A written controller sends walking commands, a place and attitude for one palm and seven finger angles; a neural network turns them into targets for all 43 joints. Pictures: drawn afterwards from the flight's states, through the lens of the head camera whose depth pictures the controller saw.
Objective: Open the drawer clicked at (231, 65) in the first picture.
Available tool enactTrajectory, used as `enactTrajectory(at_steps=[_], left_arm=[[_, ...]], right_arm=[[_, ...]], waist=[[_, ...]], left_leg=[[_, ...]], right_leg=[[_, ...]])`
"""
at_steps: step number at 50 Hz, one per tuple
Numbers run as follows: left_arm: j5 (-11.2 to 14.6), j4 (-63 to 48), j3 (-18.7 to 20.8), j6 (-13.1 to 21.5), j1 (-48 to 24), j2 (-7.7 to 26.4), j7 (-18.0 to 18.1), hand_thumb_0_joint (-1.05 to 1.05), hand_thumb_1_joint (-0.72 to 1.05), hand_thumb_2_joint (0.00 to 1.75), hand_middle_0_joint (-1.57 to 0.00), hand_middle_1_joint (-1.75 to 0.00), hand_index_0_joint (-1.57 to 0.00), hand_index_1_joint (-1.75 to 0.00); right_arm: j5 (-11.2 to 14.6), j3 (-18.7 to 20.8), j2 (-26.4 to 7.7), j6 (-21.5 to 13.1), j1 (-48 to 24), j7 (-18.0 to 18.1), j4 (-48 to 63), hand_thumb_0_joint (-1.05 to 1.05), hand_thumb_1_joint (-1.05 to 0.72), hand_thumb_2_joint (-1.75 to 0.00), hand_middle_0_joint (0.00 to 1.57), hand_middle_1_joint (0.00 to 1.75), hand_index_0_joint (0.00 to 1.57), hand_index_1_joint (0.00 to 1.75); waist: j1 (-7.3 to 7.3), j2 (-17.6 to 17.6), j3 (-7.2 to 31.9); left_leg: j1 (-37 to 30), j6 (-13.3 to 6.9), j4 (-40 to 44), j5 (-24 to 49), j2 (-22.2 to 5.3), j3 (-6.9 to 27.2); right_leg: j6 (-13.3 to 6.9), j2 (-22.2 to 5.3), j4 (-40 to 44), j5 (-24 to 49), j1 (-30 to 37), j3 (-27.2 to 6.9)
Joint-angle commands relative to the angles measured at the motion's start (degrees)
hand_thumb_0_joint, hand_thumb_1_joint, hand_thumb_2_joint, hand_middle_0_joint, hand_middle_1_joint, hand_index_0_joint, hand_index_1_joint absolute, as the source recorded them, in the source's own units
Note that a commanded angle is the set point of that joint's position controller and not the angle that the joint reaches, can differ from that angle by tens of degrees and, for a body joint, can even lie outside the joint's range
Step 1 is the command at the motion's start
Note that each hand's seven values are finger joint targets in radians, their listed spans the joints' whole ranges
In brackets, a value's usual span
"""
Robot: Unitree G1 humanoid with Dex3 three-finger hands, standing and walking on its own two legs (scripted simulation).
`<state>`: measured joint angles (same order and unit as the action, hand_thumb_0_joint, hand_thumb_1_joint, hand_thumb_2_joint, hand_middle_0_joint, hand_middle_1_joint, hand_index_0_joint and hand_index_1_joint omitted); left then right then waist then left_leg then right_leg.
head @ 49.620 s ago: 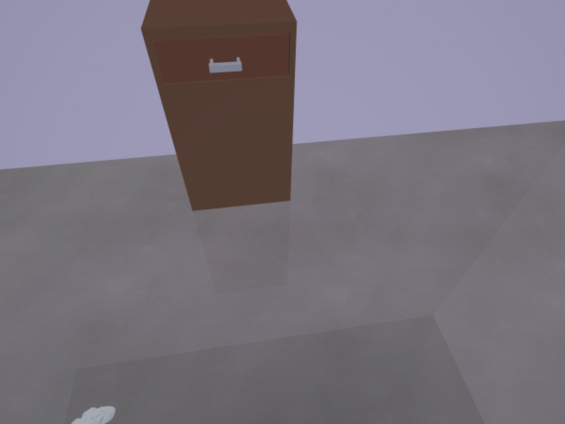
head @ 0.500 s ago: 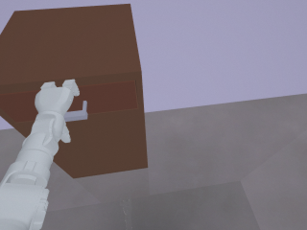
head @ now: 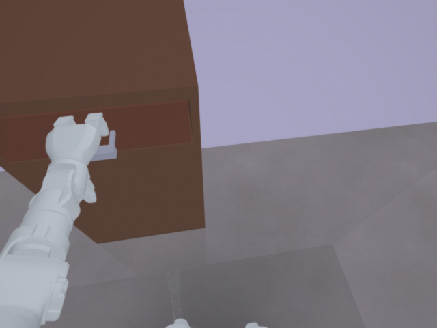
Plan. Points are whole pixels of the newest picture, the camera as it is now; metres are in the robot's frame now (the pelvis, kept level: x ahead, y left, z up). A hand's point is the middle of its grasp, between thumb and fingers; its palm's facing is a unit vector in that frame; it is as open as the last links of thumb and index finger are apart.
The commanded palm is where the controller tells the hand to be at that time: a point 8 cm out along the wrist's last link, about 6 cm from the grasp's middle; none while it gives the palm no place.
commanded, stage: lower the fingers behind the handle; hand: left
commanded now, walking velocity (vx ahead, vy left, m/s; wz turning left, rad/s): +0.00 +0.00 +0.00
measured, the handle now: (90, 145) +0.49 +0.27 -0.01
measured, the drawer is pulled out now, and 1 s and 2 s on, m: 0.00 0.00 0.01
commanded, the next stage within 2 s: lift the fingers back up to retry in 1.02 s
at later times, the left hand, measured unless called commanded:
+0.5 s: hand (89, 162) +0.44 +0.27 -0.01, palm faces -0.02 -0.01 -1.00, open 13.8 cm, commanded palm +0.42 +0.26 +0.04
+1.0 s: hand (89, 162) +0.44 +0.27 -0.01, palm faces -0.03 +0.01 -1.00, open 13.8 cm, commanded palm +0.43 +0.26 +0.03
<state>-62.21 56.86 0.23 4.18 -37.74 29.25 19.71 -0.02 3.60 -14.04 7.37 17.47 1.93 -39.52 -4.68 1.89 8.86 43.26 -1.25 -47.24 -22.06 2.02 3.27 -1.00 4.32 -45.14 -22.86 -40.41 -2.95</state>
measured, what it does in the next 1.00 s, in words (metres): stands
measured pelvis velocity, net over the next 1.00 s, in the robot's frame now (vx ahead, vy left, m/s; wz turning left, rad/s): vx -0.03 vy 0.00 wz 0.00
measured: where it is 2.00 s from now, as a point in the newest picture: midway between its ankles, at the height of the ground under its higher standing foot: outside the picture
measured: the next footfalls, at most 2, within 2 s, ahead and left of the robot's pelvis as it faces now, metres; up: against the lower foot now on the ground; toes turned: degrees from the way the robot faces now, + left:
none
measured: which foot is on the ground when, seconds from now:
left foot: down 0.00-1.00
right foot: down 0.00-1.00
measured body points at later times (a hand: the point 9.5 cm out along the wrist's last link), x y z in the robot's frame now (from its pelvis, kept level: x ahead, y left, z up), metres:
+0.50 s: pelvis -0.01 +0.01 -0.01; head +0.08 +0.01 +0.43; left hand +0.44 +0.26 +0.05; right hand +0.02 -0.27 -0.14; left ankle +0.00 +0.11 -0.70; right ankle -0.02 -0.11 -0.70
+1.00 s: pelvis -0.03 +0.00 -0.03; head +0.07 +0.01 +0.41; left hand +0.44 +0.26 +0.05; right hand +0.00 -0.27 -0.15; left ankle +0.00 +0.11 -0.70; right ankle -0.02 -0.11 -0.70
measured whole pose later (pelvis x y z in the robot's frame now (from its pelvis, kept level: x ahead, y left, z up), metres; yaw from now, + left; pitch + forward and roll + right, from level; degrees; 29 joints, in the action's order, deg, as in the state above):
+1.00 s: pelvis -0.03 +0.00 -0.03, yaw +0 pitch +22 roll -2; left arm -62.4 63.3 -1.7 1.3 -46.0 30.7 22.3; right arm 0.1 1.4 -14.0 6.6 19.5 2.6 -39.3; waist -6.1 2.0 10.2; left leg 55.1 -1.4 -56.2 -23.1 2.1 3.5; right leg -0.5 4.7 -53.8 -23.9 -52.0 -2.1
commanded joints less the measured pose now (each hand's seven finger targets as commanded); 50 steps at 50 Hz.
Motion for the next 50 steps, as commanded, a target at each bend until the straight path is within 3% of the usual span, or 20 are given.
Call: enactTrajectory(at_steps=[1,3,7,8,10,14,15,17,20,23,24,28,29,31,36,40,41,42,45,50], left_arm=[[-0.07,-9.69,4.88,0.32,-24.75,16.44,3.19,0.0,-0.5,0.3,-0.3,-1.2,-0.3,-1.2],[-0.24,-9.28,6.84,0.36,-22.75,18.47,3.57,0.0,-0.5,0.3,-0.3,-1.2,-0.3,-1.2],[-0.26,-8.41,6.55,-0.03,-19.77,16.95,4.23,0.0,-0.5,0.3,-0.3,-1.2,-0.3,-1.2],[0.06,-7.42,5.54,-0.51,-18.71,15.4,4.35,0.0,-0.5,0.3,-0.3,-1.2,-0.3,-1.2],[-0.23,-8.02,6.28,-0.43,-19.68,16.5,4.54,0.0,-0.5,0.3,-0.3,-1.2,-0.3,-1.2],[0.04,-8.25,3.95,0.18,-19.88,12.91,4.77,0.0,-0.5,0.3,-0.3,-1.2,-0.3,-1.2],[-0.29,-6.93,4.94,0.02,-20.1,14.61,4.97,0.0,-0.5,0.3,-0.3,-1.2,-0.3,-1.2],[-0.73,-6.9,2.91,-0.35,-21.45,12.65,5.27,0.0,-0.5,0.3,-0.3,-1.2,-0.3,-1.2],[-1.05,-4.63,3.13,-1.21,-22.54,13.4,5.41,0.0,-0.5,0.3,-0.3,-1.2,-0.3,-1.2],[-0.83,-2.08,1.37,-2.53,-22.05,11.48,5.19,0.0,-0.5,0.3,-0.3,-1.2,-0.3,-1.2],[-0.79,-1.43,2.61,-2.7,-22.72,13.1,5.05,0.0,-0.5,0.3,-0.3,-1.2,-0.3,-1.2],[-0.88,1.16,0.03,-3.7,-22.92,10.94,4.12,0.0,-0.5,0.3,-0.3,-1.2,-0.3,-1.2],[-0.73,1.26,1.17,-3.63,-22.64,11.97,3.85,0.0,-0.5,0.3,-0.3,-1.2,-0.3,-1.2],[-0.85,2.13,-0.39,-3.83,-21.7,10.27,3.35,0.0,-0.5,0.3,-0.3,-1.2,-0.3,-1.2],[-0.65,1.45,1.22,-3.57,-23.79,13.78,2.46,0.0,-0.5,0.3,-0.3,-1.2,-0.3,-1.2],[-0.65,0.85,0.75,-3.05,-25.3,13.86,2.02,0.0,-0.5,0.3,-0.3,-1.2,-0.3,-1.2],[-0.55,1.75,0.04,-3.27,-23.78,12.56,1.92,0.0,-0.5,0.3,-0.3,-1.2,-0.3,-1.2],[-0.55,1.14,-0.96,-3.18,-25.32,11.58,1.95,0.0,-0.5,0.3,-0.3,-1.2,-0.3,-1.2],[-0.31,1.08,-0.1,-3.23,-27.3,13.26,2.03,0.0,-0.5,0.3,-0.3,-1.2,-0.3,-1.2],[-0.09,2.36,0.61,-3.86,-27.26,14.69,1.62,0.0,-0.5,0.3,-0.3,-1.2,-0.3,-1.2]], right_arm=[[-0.32,2.77,-9.47,-1.24,6.39,0.5,3.67,0.0,-0.9,-0.9,0.2,0.3,0.2,0.3],[-0.57,2.61,-9.53,-1.01,6.48,0.37,3.59,0.0,-0.9,-0.9,0.2,0.3,0.2,0.3],[-0.56,2.78,-9.44,-0.55,6.59,-0.12,3.63,0.0,-0.9,-0.9,0.2,0.3,0.2,0.3],[-0.56,2.76,-9.48,-0.44,6.77,-0.25,3.63,0.0,-0.9,-0.9,0.2,0.3,0.2,0.3],[-0.49,2.82,-9.63,-0.36,6.72,-0.3,3.43,0.0,-0.9,-0.9,0.2,0.3,0.2,0.3],[-0.63,3.05,-9.4,-0.61,6.76,-0.22,3.12,0.0,-0.9,-0.9,0.2,0.3,0.2,0.3],[-0.45,2.88,-9.66,-0.46,6.86,-0.17,2.99,0.0,-0.9,-0.9,0.2,0.3,0.2,0.3],[-0.48,2.87,-9.52,-0.71,6.8,-0.17,3.02,0.0,-0.9,-0.9,0.2,0.3,0.2,0.3],[-0.51,2.72,-9.84,-0.74,7.18,-0.23,2.71,0.0,-0.9,-0.9,0.2,0.3,0.2,0.3],[-0.43,2.48,-9.74,-0.72,7.46,-0.23,2.92,0.0,-0.9,-0.9,0.2,0.3,0.2,0.3],[-0.47,2.32,-9.92,-0.69,7.46,-0.23,2.68,0.0,-0.9,-0.9,0.2,0.3,0.2,0.3],[-0.2,2.01,-9.82,-0.72,7.77,0.05,3.08,0.0,-0.9,-0.9,0.2,0.3,0.2,0.3],[-0.29,1.98,-9.94,-0.75,7.6,0.06,3.09,0.0,-0.9,-0.9,0.2,0.3,0.2,0.3],[-0.19,1.85,-9.74,-0.75,7.74,0.15,3.59,0.0,-0.9,-0.9,0.2,0.3,0.2,0.3],[0.01,1.35,-9.94,-1.01,7.88,0.75,4.05,0.0,-0.9,-0.9,0.2,0.3,0.2,0.3],[0.09,1.18,-9.85,-1.24,8.15,1.01,4.27,0.0,-0.9,-0.9,0.2,0.3,0.2,0.3],[0.1,1.2,-9.71,-1.29,8.08,0.96,4.39,0.0,-0.9,-0.9,0.2,0.3,0.2,0.3],[0.19,1.18,-9.62,-1.49,8.06,0.98,4.39,0.0,-0.9,-0.9,0.2,0.3,0.2,0.3],[0.13,1.06,-9.87,-1.92,8.7,1.15,4.07,0.0,-0.9,-0.9,0.2,0.3,0.2,0.3],[0.22,0.82,-10.09,-2.15,9.13,1.38,3.78,0.0,-0.9,-0.9,0.2,0.3,0.2,0.3]], waist=[[-0.71,3.02,22.4],[0.46,3.76,24.31],[0.6,2.01,23.86],[0.55,1.92,22.73],[0.38,2.04,23.76],[-0.61,2.28,21.74],[-0.63,1.23,20.79],[-1.1,2.86,20.43],[-1.44,2.14,19.94],[-1.77,1.54,18.92],[-1.71,1.15,18.74],[-2.59,-0.1,17.31],[-2.23,-0.15,17.69],[-2.24,0.13,17.85],[-2.4,-0.66,18.02],[-2.74,0.32,18.53],[-2.45,0.91,18.12],[-3.21,0.65,17.35],[-3.4,0.46,19.15],[-3.47,-0.37,18.49]], left_leg=[[-15.44,-1.45,1.95,21.3,-0.47,-3.08],[-14.65,-1.3,1.32,22.56,-0.38,-3.32],[-13.2,-1.26,0.64,24.07,-0.49,-3.47],[-12.75,-1.24,0.86,23.06,-0.49,-3.51],[-13.3,-1.29,0.72,23.29,-0.66,-3.37],[-13.93,-1.29,0.41,22.0,-1.01,-2.95],[-12.9,-1.27,0.55,20.37,-1.04,-2.64],[-12.76,-1.26,0.5,18.68,-1.05,-2.66],[-11.86,-1.23,0.23,17.5,-1.14,-2.37],[-10.26,-1.36,-0.1,15.5,-0.89,-2.56],[-9.72,-1.39,-0.1,15.57,-1.01,-2.39],[-7.71,-1.62,-0.65,13.06,-0.86,-2.55],[-7.59,-1.63,-0.94,13.49,-0.93,-2.44],[-7.23,-1.64,-1.21,11.85,-0.82,-2.58],[-5.07,-1.94,-1.73,9.5,-0.76,-2.66],[-5.04,-1.87,-2.1,8.94,-0.9,-2.41],[-4.96,-1.79,-2.08,8.47,-0.75,-2.46],[-4.8,-1.85,-2.09,7.69,-0.87,-2.35],[-4.39,-2.07,-2.56,7.28,-0.82,-2.34],[-3.13,-2.17,-2.5,5.84,-0.74,-2.35]], right_leg=[[-1.28,-0.48,3.84,19.92,6.56,2.47],[-1.33,-0.42,2.78,21.46,7.55,2.45],[-1.24,-0.23,2.16,23.25,7.48,2.58],[-1.31,-0.16,2.29,22.22,7.16,2.86],[-1.23,-0.21,2.15,22.09,6.72,2.71],[-1.45,-0.07,2.33,19.26,3.84,3.2],[-1.32,-0.06,2.2,17.72,2.84,3.17],[-1.4,-0.08,2.27,15.82,1.15,3.29],[-1.44,-0.11,1.92,14.24,-0.15,3.48],[-1.47,-0.04,1.94,12.84,-0.69,3.57],[-1.56,-0.14,1.73,12.85,-0.52,3.53],[-1.34,-0.18,1.64,11.1,-2.1,3.55],[-1.42,-0.27,1.35,11.4,-2.0,3.4],[-1.36,-0.2,1.16,9.87,-2.98,3.54],[-1.13,-0.38,0.87,8.46,-2.87,3.04],[-1.09,-0.38,0.41,7.56,-4.12,3.17],[-1.21,-0.28,0.39,6.98,-4.52,3.26],[-1.14,-0.32,0.6,6.3,-5.43,3.34],[-0.95,-0.4,0.32,6.15,-5.09,3.07],[-0.87,-0.44,0.59,5.03,-4.98,3.03]])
